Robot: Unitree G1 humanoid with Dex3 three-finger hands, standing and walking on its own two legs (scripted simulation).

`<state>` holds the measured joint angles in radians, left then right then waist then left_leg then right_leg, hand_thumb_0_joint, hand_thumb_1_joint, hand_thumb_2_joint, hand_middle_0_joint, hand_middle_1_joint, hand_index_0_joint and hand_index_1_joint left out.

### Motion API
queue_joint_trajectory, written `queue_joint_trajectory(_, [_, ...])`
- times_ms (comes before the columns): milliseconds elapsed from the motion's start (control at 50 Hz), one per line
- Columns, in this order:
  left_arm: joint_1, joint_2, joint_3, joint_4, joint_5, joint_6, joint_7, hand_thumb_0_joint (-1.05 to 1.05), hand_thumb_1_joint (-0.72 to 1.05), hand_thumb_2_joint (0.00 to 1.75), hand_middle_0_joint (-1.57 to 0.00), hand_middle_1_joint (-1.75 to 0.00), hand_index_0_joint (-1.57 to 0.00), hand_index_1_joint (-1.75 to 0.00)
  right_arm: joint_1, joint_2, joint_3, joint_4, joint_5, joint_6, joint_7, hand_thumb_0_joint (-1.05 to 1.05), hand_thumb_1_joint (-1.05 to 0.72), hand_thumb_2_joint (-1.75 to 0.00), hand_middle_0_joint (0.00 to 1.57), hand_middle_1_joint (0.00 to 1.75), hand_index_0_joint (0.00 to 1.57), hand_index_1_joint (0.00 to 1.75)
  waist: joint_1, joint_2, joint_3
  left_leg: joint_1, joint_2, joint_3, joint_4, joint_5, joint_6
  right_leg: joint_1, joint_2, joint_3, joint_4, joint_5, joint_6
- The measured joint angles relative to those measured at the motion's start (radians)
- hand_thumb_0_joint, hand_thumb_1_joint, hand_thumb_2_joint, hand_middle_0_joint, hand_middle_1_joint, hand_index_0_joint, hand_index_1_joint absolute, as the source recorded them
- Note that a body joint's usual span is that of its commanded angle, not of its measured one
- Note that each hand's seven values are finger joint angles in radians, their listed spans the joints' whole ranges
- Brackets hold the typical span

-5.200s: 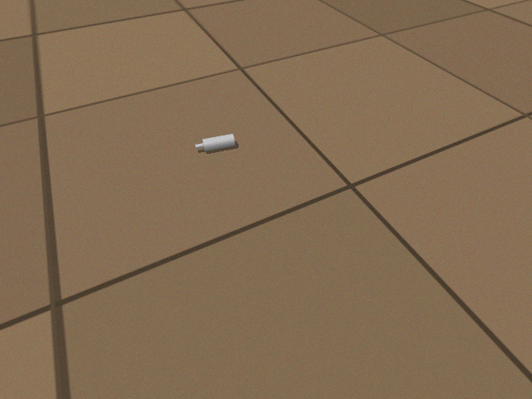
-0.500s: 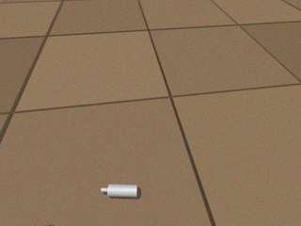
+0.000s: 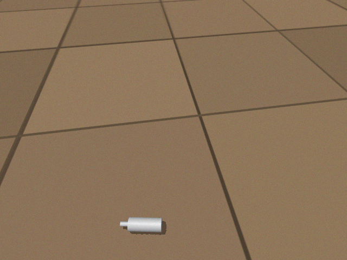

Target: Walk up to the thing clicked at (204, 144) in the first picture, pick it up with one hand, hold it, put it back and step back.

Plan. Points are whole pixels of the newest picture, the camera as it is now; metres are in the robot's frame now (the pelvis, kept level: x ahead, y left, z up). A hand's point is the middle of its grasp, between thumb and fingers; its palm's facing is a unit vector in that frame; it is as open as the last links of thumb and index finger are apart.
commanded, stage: walk up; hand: left
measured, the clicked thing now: (141, 224) +0.44 +0.20 -0.74
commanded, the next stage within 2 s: stand in 0.38 s
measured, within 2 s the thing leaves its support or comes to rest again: neither
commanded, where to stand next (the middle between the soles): +0.05 +0.01 m, yaw +0 degrees
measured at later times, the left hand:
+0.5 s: hand out of the picture +0.10 +0.26 -0.15, palm faces -0.02 -0.93 -0.35, open 7.3 cm
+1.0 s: hand out of the picture +0.07 +0.25 -0.15, palm faces -0.02 -0.94 -0.35, open 7.3 cm
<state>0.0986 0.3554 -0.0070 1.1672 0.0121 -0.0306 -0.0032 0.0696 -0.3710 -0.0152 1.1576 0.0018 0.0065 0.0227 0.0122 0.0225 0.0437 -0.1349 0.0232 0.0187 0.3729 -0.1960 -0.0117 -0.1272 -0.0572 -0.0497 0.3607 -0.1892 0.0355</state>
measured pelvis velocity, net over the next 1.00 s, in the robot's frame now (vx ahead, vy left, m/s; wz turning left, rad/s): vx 0.00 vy -0.01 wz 0.00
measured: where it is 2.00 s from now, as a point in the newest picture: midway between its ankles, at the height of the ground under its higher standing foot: outside the picture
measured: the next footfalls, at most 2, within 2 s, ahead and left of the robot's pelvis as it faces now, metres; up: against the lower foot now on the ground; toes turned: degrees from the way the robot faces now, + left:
none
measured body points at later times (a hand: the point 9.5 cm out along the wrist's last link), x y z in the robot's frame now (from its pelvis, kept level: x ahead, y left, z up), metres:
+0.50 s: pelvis +0.01 +0.00 +0.00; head +0.02 +0.00 +0.45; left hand +0.10 +0.30 -0.13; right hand +0.08 -0.30 -0.13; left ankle +0.01 +0.13 -0.75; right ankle +0.00 -0.14 -0.75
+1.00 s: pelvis +0.00 -0.01 +0.00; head +0.01 -0.01 +0.45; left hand +0.07 +0.30 -0.13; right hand +0.08 -0.31 -0.13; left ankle +0.01 +0.13 -0.75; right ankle +0.00 -0.14 -0.75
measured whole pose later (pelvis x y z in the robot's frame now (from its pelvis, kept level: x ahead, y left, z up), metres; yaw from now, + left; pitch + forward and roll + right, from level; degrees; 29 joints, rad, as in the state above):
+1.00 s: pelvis +0.00 -0.01 +0.00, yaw +0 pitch -2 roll +0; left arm 0.11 0.35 0.00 1.15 0.01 -0.01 -0.01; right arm 0.08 -0.36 -0.01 1.15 -0.01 0.00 0.01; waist 0.00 0.01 0.05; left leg -0.11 0.03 0.02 0.32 -0.17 -0.03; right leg -0.11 -0.05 -0.05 0.32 -0.17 0.03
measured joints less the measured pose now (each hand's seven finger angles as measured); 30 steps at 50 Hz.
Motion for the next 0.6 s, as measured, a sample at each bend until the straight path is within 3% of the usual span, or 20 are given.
queue_joint_trajectory(600, [-0.028, -0.005, 0.008, -0.018, -0.004, 0.016, 0.002, 0.01, 0.91, 0.9, -0.2, -0.3, -0.21, -0.3, 0.009, 0.019, 0.004, -0.005, -0.006, -0.012, -0.011, 0.0, -0.9, -0.9, 0.2, 0.3, 0.2, 0.3, -0.017, -0.02, 0.006, 0.03, -0.002, 0.004, -0.05, 0.017, -0.003, 0.022, -0.001, 0.003, -0.036, 0.01, 0.001])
